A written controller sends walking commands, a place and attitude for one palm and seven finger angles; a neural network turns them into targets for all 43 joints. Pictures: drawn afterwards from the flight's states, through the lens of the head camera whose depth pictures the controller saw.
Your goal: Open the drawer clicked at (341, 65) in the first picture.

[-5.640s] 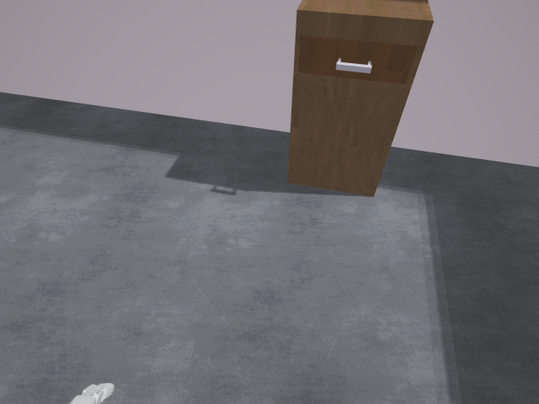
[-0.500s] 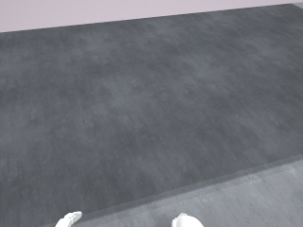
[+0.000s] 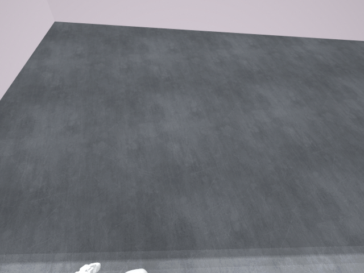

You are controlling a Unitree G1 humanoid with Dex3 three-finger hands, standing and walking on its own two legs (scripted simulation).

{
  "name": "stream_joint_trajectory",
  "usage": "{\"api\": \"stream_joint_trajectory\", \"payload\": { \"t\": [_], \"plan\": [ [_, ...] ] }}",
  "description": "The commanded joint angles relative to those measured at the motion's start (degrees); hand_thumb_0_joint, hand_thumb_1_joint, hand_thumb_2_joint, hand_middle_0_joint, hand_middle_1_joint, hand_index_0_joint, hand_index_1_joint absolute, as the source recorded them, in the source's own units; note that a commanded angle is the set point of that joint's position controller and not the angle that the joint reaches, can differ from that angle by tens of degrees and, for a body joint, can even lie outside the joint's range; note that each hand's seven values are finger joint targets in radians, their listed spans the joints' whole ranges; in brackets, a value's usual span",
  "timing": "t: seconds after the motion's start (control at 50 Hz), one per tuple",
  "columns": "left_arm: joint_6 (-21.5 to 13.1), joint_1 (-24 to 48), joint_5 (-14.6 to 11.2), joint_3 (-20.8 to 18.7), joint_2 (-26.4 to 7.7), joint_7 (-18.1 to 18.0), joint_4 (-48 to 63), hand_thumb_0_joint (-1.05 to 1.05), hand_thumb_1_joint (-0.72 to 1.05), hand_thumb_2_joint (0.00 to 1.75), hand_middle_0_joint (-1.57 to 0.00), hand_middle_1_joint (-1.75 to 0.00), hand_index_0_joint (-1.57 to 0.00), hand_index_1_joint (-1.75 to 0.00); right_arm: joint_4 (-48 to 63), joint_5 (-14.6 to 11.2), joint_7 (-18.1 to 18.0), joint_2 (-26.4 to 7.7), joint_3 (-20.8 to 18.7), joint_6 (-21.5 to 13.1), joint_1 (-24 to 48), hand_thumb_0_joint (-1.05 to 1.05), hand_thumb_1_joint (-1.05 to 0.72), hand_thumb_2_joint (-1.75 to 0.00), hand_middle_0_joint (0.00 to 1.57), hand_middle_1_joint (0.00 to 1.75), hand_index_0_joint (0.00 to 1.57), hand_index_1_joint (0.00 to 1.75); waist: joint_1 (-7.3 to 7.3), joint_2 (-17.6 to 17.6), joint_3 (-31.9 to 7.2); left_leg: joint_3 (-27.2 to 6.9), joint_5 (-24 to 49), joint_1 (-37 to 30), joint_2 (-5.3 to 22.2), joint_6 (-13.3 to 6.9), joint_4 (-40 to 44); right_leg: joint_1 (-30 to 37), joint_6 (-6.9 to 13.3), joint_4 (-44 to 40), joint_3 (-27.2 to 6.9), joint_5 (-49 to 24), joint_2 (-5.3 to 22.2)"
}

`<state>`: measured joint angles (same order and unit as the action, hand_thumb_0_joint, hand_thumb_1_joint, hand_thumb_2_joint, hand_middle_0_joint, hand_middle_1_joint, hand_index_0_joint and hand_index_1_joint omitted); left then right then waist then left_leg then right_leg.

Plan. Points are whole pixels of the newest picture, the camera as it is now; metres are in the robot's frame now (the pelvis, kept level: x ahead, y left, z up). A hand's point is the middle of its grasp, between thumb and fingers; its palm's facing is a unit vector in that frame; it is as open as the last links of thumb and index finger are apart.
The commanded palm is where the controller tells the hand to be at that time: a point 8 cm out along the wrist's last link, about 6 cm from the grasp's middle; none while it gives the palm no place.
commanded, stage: turn to face it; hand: left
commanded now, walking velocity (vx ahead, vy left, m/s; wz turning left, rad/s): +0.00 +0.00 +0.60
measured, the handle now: out of the picture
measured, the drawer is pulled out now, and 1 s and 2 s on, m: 0.00 0.00 0.00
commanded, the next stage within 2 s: none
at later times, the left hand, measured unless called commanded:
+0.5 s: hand out of the picture +0.05 +0.17 -0.13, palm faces +0.28 -0.92 -0.28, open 7.4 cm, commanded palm none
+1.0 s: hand out of the picture -0.14 +0.13 -0.16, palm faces +0.61 -0.74 -0.27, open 7.4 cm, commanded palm none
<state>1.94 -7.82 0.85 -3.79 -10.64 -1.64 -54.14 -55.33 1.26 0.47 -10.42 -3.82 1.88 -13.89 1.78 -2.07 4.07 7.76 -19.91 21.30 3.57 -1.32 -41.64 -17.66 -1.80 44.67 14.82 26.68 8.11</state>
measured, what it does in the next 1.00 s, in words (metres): steps on the spot, turning left: right foot, then left foot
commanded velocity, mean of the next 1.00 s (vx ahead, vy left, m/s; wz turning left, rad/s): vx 0.00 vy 0.00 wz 0.60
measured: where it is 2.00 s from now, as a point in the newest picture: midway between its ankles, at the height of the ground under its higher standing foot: outside the picture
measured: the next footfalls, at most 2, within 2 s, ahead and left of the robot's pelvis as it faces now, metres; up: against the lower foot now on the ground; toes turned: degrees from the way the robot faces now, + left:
right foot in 0.50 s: +0.05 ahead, -0.16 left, +0.00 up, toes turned +14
left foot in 0.98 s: -0.09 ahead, +0.05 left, +0.00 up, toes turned +42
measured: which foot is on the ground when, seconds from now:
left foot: down 0.00-0.50, up 0.52-0.96, down 0.98-1.00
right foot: up 0.00-0.48, down 0.50-0.98, up 1.00-1.00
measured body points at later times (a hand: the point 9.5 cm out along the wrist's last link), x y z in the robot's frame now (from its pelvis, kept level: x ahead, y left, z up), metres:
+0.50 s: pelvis -0.01 -0.06 +0.01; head +0.02 -0.07 +0.46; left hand +0.04 +0.22 -0.11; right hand +0.11 -0.29 -0.14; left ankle +0.02 +0.09 -0.71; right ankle +0.01 -0.17 -0.72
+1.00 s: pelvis -0.03 -0.06 +0.01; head +0.00 -0.03 +0.45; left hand -0.17 +0.17 -0.14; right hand +0.21 -0.21 -0.12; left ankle -0.12 +0.03 -0.72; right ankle +0.02 -0.17 -0.71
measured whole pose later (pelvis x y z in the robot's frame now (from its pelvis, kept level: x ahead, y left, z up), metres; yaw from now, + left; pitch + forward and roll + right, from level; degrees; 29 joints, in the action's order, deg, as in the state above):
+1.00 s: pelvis -0.03 -0.06 +0.01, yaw +37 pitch +1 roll +1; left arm 2.3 -15.4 1.0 -3.6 -14.0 -0.8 -53.5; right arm -51.8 0.8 1.7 -14.3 -4.0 2.7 -7.1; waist -1.1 -2.1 4.9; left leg 5.4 -17.6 15.3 1.4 1.0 -33.5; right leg -17.1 -2.7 42.5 15.7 25.2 11.9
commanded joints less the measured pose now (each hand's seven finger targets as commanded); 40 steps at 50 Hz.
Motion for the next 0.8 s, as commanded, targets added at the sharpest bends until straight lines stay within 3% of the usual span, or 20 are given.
{"api": "stream_joint_trajectory", "payload": {
  "t": [0.0, 0.04, 0.06, 0.1, 0.14, 0.22, 0.24, 0.32, 0.38, 0.42, 0.44, 0.46, 0.48, 0.5, 0.52, 0.54, 0.56, 0.6, 0.68, 0.78],
  "plan": [
    [-0.1, 3.24, 0.53, -1.32, -3.89, 0.02, 6.28, 0.0, 0.9, 0.9, -0.2, -0.3, -0.2, -0.3, 1.91, 0.44, -1.39, -12.73, -2.79, -1.59, -8.57, 0.0, -0.9, -0.9, 0.2, 0.3, 0.2, 0.3, 2.09, 16.42, -7.3, -27.63, 28.76, -13.01, 18.68, -8.64, 23.73, -18.13, -1.58, 24.9, -13.61, 4.73, -1.21],
    [-0.42, 2.89, 0.47, -1.77, -5.0, 0.71, 5.1, 0.0, 0.9, 0.9, -0.2, -0.3, -0.2, -0.3, 3.62, 0.2, -1.73, -10.45, -1.79, -2.01, -3.88, 0.0, -0.9, -0.9, 0.2, 0.3, 0.2, 0.3, 0.5, 11.75, -6.71, -22.4, 28.78, -12.9, 14.19, -5.48, 22.32, -18.76, -2.31, 26.93, -14.68, -2.9, -1.32],
    [-0.45, 1.28, 0.4, -1.75, -5.38, 0.87, 4.32, 0.0, 0.9, 0.9, -0.2, -0.3, -0.2, -0.3, 4.1, 0.13, -1.85, -10.5, -1.61, -2.3, -3.06, 0.0, -0.9, -0.9, 0.2, 0.3, 0.2, 0.3, -0.07, 9.75, -7.89, -20.22, 31.86, -14.6, 12.63, -4.86, 21.79, -18.29, -2.8, 26.54, -14.82, -4.75, -1.64],
    [-0.36, -0.7, 0.13, -1.69, -5.86, 0.76, 3.64, 0.0, 0.9, 0.9, -0.2, -0.3, -0.2, -0.3, 4.37, -0.09, -1.9, -11.38, -1.77, -2.57, -3.1, 0.0, -0.9, -0.9, 0.2, 0.3, 0.2, 0.3, -0.34, 7.47, -10.32, -18.53, 35.76, -17.43, 11.54, -5.6, 20.86, -16.99, -3.47, 24.74, -14.95, -5.65, -2.14],
    [-0.22, -0.88, 0.09, -1.73, -6.24, 0.7, 3.47, 0.0, 0.9, 0.9, -0.2, -0.3, -0.2, -0.3, 4.26, -0.29, -1.78, -11.65, -1.9, -2.51, -3.29, 0.0, -0.9, -0.9, 0.2, 0.3, 0.2, 0.3, -0.23, 6.48, -10.54, -18.53, 34.77, -18.38, 10.74, -6.08, 21.36, -16.33, -3.98, 22.29, -15.11, -6.46, -2.35],
    [0.0, 0.87, -0.14, -1.45, -6.75, 0.39, 4.81, 0.0, 0.9, 0.9, -0.2, -0.3, -0.2, -0.3, 4.24, -0.11, -1.25, -12.6, -2.34, -1.81, -3.47, 0.0, -0.9, -0.9, 0.2, 0.3, 0.2, 0.3, 0.66, 8.38, -8.25, -22.14, 28.47, -16.5, 10.59, -7.79, 22.53, -14.27, -4.45, 15.32, -15.04, -4.13, -3.1],
    [0.02, 1.12, -0.11, -1.47, -6.9, 0.45, 5.04, 0.0, 0.9, 0.9, -0.2, -0.3, -0.2, -0.3, 4.21, -0.07, -1.13, -12.9, -2.41, -1.59, -3.03, 0.0, -0.9, -0.9, 0.2, 0.3, 0.2, 0.3, 0.69, 10.13, -7.36, -22.63, 26.03, -15.39, 10.33, -7.82, 22.97, -13.66, -4.43, 13.82, -14.91, -3.76, -3.22],
    [0.13, 1.36, -0.32, -1.28, -7.08, 0.27, 6.09, 0.0, 0.9, 0.9, -0.2, -0.3, -0.2, -0.3, 4.94, 0.16, -0.76, -13.89, -2.89, -0.84, -1.2, 0.0, -0.9, -0.9, 0.2, 0.3, 0.2, 0.3, 0.68, 11.36, -5.96, -26.69, 17.64, -11.17, 9.7, -8.4, 23.81, -10.01, -3.78, 7.16, -15.03, -2.07, -4.44],
    [-0.2, -1.03, -0.62, -1.07, -6.93, 0.1, 6.34, 0.0, 0.9, 0.9, -0.2, -0.3, -0.2, -0.3, 6.15, 0.35, -0.47, -14.43, -3.27, -0.27, 1.34, 0.0, -0.9, -0.9, 0.2, 0.3, 0.2, 0.3, -0.27, 12.61, -5.94, -29.29, 15.58, -5.7, 8.42, -7.95, 22.93, -2.15, -2.68, -1.56, -14.49, -1.93, -6.26],
    [-0.66, -5.6, -0.76, -1.36, -7.35, -0.01, 5.55, 0.0, 0.9, 0.9, -0.2, -0.3, -0.2, -0.3, 7.17, 0.15, -0.27, -14.47, -3.63, 0.01, 3.61, 0.0, -0.9, -0.9, 0.2, 0.3, 0.2, 0.3, -2.27, 11.57, -7.18, -29.33, 12.8, -1.53, 6.25, -6.26, 20.61, 5.47, -2.07, -11.11, -13.73, -7.35, -7.32],
    [-1.14, -8.35, -0.56, -1.65, -8.76, -0.12, 5.06, 0.0, 0.9, 0.9, -0.2, -0.3, -0.2, -0.3, 7.77, -0.22, -0.1, -13.66, -3.6, 0.15, 4.73, 0.0, -0.9, -0.9, 0.2, 0.3, 0.2, 0.3, -3.82, 9.29, -7.57, -27.48, 9.64, 3.53, 3.76, -3.95, 17.2, 12.62, -1.58, -20.04, -13.97, -12.05, -6.1],
    [-1.84, -9.98, 0.33, -2.62, -13.05, -0.6, 5.29, 0.0, 0.9, 0.9, -0.2, -0.3, -0.2, -0.3, 8.41, -0.67, 0.18, -9.45, -3.14, 0.41, 3.38, 0.0, -0.9, -0.9, 0.2, 0.3, 0.2, 0.3, -4.5, -4.37, -8.03, -20.64, -1.39, 13.54, -2.82, 0.6, 5.43, 20.1, 2.01, -30.83, -25.35, -4.64, 5.46],
    [-1.79, -8.18, 0.82, -3.03, -17.74, -0.74, 6.74, 0.0, 0.9, 0.9, -0.2, -0.3, -0.2, -0.3, 10.01, -0.4, 0.1, -7.28, -2.84, 0.27, 3.81, 0.0, -0.9, -0.9, 0.2, 0.3, 0.2, 0.3, -4.63, -18.29, -5.76, -10.62, -12.03, 19.4, -8.89, 4.48, -10.33, 14.85, 7.88, -34.83, -40.65, -2.57, 20.0],
    [-1.55, -4.79, 0.25, -2.37, -16.23, -0.98, 8.14, 0.0, 0.9, 0.9, -0.2, -0.3, -0.2, -0.3, 9.79, 0.22, 0.33, -11.09, -3.45, 0.49, 5.16, 0.0, -0.9, -0.9, 0.2, 0.3, 0.2, 0.3, -3.58, -11.48, -4.02, -13.32, -11.14, 14.94, -4.9, 3.39, -19.22, 4.84, 9.44, -34.74, -36.47, -1.53, 20.24],
    [-1.99, 0.09, 0.28, -1.95, -12.94, -0.97, 8.98, 0.0, 0.9, 0.9, -0.2, -0.3, -0.2, -0.3, 8.8, 0.38, 0.74, -10.58, -3.5, 1.02, 3.79, 0.0, -0.9, -0.9, 0.2, 0.3, 0.2, 0.3, -0.66, -9.04, -1.71, -13.6, -6.63, 14.25, -3.62, 3.28, -23.13, 1.61, 8.37, -34.42, -30.18, -3.19, 15.85],
    [-1.97, 1.8, 0.19, -1.76, -12.1, -0.9, 9.35, 0.0, 0.9, 0.9, -0.2, -0.3, -0.2, -0.3, 7.73, 0.33, 0.9, -9.63, -3.58, 1.49, 2.72, 0.0, -0.9, -0.9, 0.2, 0.3, 0.2, 0.3, 0.28, -9.38, -0.75, -11.98, -5.11, 13.57, -3.36, 3.77, -26.21, 0.48, 7.03, -33.0, -28.05, -6.74, 13.46],
    [-2.23, 2.72, 0.17, -1.02, -10.43, -0.6, 9.4, 0.0, 0.9, 0.9, -0.2, -0.3, -0.2, -0.3, 6.38, 0.43, 1.18, -9.66, -3.39, 1.64, 2.04, 0.0, -0.9, -0.9, 0.2, 0.3, 0.2, 0.3, 1.05, -7.03, 1.04, -10.68, -1.58, 13.16, -2.31, 4.49, -28.66, 0.64, 6.43, -30.71, -22.14, -12.55, 10.75],
    [-2.7, 0.47, 0.19, -0.54, -9.33, -0.41, 8.69, 0.0, 0.9, 0.9, -0.2, -0.3, -0.2, -0.3, 5.79, 0.24, 1.45, -8.84, -3.05, 1.72, 0.85, 0.0, -0.9, -0.9, 0.2, 0.3, 0.2, 0.3, 0.64, -7.66, -0.39, -8.94, 1.02, 13.42, -2.32, 5.5, -29.28, 4.46, 6.23, -28.22, -16.18, -20.03, 8.72],
    [-2.48, -5.04, 0.36, -0.81, -10.66, -0.48, 6.95, 0.0, 0.9, 0.9, -0.2, -0.3, -0.2, -0.3, 6.54, 0.06, 1.56, -8.61, -2.65, 2.11, 5.09, 0.0, -0.9, -0.9, 0.2, 0.3, 0.2, 0.3, -2.12, -7.59, -0.79, -7.04, 0.32, 13.31, -1.07, 6.52, -24.28, 8.99, 7.21, -28.1, -14.2, -20.09, 10.53],
    [-2.21, -8.54, 0.9, -1.42, -12.66, -0.35, 5.27, 0.0, 0.9, 0.9, -0.2, -0.3, -0.2, -0.3, 7.61, -0.28, 1.53, -7.86, -1.63, 1.65, 9.66, 0.0, -0.9, -0.9, 0.2, 0.3, 0.2, 0.3, -4.32, -9.1, -2.77, -4.36, -4.76, 9.59, -0.5, 6.34, -11.71, 13.34, 8.85, -25.29, -12.3, -29.35, 13.27]
  ]
}}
